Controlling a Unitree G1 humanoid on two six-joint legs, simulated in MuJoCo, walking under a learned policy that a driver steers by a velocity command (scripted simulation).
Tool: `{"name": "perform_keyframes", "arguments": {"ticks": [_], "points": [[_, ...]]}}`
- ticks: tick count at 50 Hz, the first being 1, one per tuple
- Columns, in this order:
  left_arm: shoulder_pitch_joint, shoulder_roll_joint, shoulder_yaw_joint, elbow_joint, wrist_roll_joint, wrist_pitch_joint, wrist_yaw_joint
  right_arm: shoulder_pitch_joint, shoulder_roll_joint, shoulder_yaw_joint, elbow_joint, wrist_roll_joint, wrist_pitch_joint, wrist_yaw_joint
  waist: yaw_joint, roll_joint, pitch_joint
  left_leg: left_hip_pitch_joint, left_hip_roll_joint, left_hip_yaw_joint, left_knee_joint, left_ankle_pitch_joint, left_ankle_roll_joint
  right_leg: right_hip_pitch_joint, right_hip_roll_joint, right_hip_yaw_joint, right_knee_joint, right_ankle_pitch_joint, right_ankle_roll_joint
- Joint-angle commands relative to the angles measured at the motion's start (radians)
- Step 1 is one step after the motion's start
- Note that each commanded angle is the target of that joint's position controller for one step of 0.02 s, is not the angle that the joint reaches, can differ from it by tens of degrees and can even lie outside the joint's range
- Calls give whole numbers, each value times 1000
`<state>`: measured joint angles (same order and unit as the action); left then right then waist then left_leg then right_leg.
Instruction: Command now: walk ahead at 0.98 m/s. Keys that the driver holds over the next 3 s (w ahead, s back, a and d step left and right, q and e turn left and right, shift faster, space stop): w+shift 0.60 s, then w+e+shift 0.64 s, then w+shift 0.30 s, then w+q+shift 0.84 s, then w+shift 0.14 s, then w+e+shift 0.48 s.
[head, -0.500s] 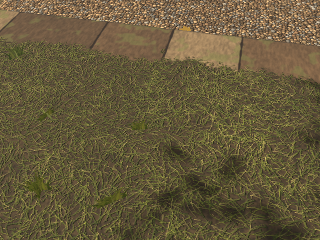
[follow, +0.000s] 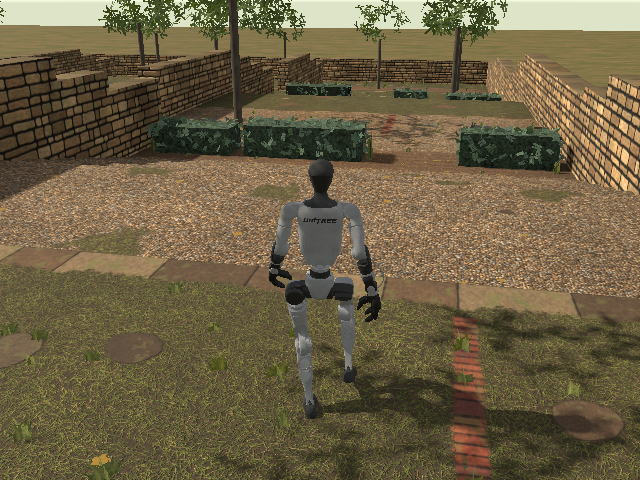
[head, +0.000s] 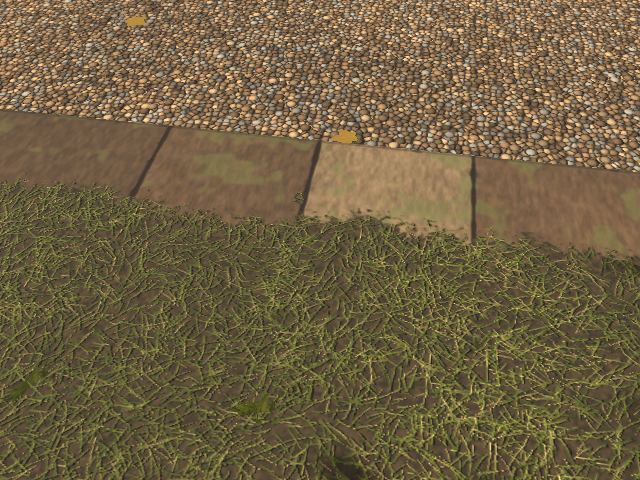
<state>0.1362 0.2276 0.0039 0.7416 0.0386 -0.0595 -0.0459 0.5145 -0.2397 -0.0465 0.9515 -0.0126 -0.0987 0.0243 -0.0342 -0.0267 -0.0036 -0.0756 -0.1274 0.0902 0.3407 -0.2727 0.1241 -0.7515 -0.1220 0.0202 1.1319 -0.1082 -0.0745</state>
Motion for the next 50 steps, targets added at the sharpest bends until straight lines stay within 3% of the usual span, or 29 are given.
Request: {"name": "perform_keyframes", "arguments": {"ticks": [1,4,7,9,10,11,12,13,14,15,16,17,19,22,25,28,30,32,33,34,35,36,37,38,39,41,43,47,50], "points": [[-110,56,1,-75,-7,-8,-8,-64,-89,-9,-77,20,-40,6,33,-1,173,-217,209,-167,-332,133,74,48,-11,-58,-246,207,16],[-217,40,-11,-98,-20,-17,-21,12,-110,-7,-46,33,-52,-5,-7,14,178,-113,238,-119,-388,423,45,169,32,-120,-465,363,-14],[-253,64,-6,-104,-16,-20,-10,45,-148,-5,-19,14,-42,-17,-16,59,131,148,262,-75,-288,865,17,197,108,-167,-586,294,-45],[-171,105,11,-86,-10,-19,6,44,-195,-11,-3,-10,-22,-37,41,135,32,279,300,-71,-84,1256,0,291,187,-181,-591,116,-66],[-27,142,27,-47,-13,-20,18,29,-216,-17,3,-27,-6,-49,114,162,-48,291,319,-73,102,1338,-3,425,208,-157,-593,35,-85],[190,176,47,25,-15,-19,34,-16,-232,-22,-3,-36,10,-56,215,161,-144,235,313,-54,358,1282,-1,632,204,-141,-635,-4,-107],[386,234,71,76,3,-15,53,-48,-197,-17,-24,-39,10,-54,284,130,-248,7,278,-54,676,994,11,910,71,-8,-561,-189,-138],[395,326,100,80,41,-21,56,88,6,29,-69,12,-3,-20,138,-226,-382,-509,86,-91,1139,-49,-35,1303,-274,573,-606,-413,-308],[380,249,100,86,7,-16,35,-10,-108,11,-73,27,-24,-25,194,-107,-411,-644,62,-202,1214,-144,-2,1277,-257,812,-809,-522,-298],[283,215,93,99,2,-26,31,-171,-127,7,-125,31,-30,-30,161,-52,-178,-715,135,-194,1156,-18,9,1094,-209,602,-852,-399,-250],[243,156,82,110,2,-34,25,-216,-114,13,-139,20,-33,-25,127,44,-98,-672,166,-189,1086,23,13,932,-180,490,-878,-280,-224],[229,115,71,126,6,-41,27,-227,-93,18,-141,7,-23,-17,84,65,-33,-627,191,-197,1039,28,9,801,-138,397,-901,-219,-194],[236,61,49,162,-6,-52,35,-206,-47,30,-149,-24,12,8,10,27,23,-561,224,-192,961,18,-18,631,-78,287,-966,-230,-154],[270,99,53,186,-29,-75,30,-344,-40,43,-213,-40,30,28,1,8,131,-659,271,-124,814,91,-55,537,-39,172,-1070,-133,-152],[290,116,53,187,-39,-90,20,-506,-38,61,-278,-28,17,38,22,8,172,-557,262,-51,479,332,-61,465,32,34,-1111,118,-124],[352,150,54,213,-55,-98,21,-574,-49,63,-278,-4,21,43,60,15,140,-430,188,29,324,492,-30,593,23,-22,-1187,383,-98],[390,183,55,231,-45,-93,29,-608,-71,61,-296,-12,11,32,58,-23,153,-438,162,43,230,448,-1,751,-28,-41,-1101,699,-81],[397,222,60,242,-24,-71,46,-523,-122,39,-278,-25,8,11,1,-67,43,-303,91,29,214,299,13,863,-54,-22,-897,975,-69],[374,251,66,242,-9,-56,58,-342,-168,18,-230,-23,8,-3,-88,-90,-57,-120,72,-8,223,222,26,849,-67,-9,-683,1033,-63],[328,265,70,231,-4,-44,65,-119,-204,-4,-159,-24,10,-21,-196,-78,-159,109,107,-42,204,173,30,746,-37,-14,-408,888,-58],[344,169,52,202,4,-46,61,44,-296,-34,-133,-44,13,-43,-214,32,-292,342,337,-283,259,-121,32,534,33,-19,-34,467,-68],[512,12,20,175,-75,-54,42,-1,-330,-47,-139,-64,9,-29,-54,366,-479,594,608,-849,46,-388,139,183,188,41,363,-332,-34],[398,125,38,169,-69,-53,55,-92,-253,-49,-150,-44,15,-15,-71,183,-371,476,552,-856,-84,-497,110,66,126,73,383,-238,-64],[265,148,47,146,-62,-49,53,-180,-171,-30,-150,-41,2,-15,-60,81,-169,290,512,-650,-89,-363,80,38,76,62,318,-136,-62],[235,124,43,140,-55,-43,46,-207,-130,-24,-132,-43,-6,-11,-29,18,-75,138,482,-520,-118,-188,58,76,41,59,259,-107,-63],[238,72,40,130,-22,-6,23,-189,-76,-8,-89,-32,-21,-14,31,62,-2,-37,429,-321,-153,-43,13,150,-1,60,215,-103,-54],[188,38,38,101,-17,26,8,-177,-46,-4,-55,0,-34,-11,58,76,48,-72,380,-169,-188,40,-39,105,-29,51,188,-82,-45],[9,22,24,12,-25,42,-11,-164,-49,-1,-39,-7,-51,-6,63,86,128,-126,304,87,-234,322,-89,45,-11,-51,18,117,-37],[-97,36,15,-36,-24,35,-23,-124,-91,-2,-30,-3,-54,-20,59,56,171,-64,304,189,-234,592,-110,69,23,-144,-227,217,-66]]}}
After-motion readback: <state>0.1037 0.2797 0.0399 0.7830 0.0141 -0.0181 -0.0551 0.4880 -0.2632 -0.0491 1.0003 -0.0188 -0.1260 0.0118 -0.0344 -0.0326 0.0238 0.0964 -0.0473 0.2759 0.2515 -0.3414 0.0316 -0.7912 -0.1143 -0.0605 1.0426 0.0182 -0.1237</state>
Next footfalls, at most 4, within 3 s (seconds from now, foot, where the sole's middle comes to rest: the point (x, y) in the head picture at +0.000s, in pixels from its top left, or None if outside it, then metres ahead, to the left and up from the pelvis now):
0.24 right None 0.44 -0.10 -0.77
0.70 left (285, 331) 0.90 0.09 -0.77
1.16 right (358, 215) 1.29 -0.12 -0.77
1.64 left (373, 130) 1.76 -0.21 -0.82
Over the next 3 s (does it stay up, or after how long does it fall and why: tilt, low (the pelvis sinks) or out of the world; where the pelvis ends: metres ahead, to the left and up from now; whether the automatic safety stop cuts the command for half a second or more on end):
stays up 2.82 -0.45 -0.08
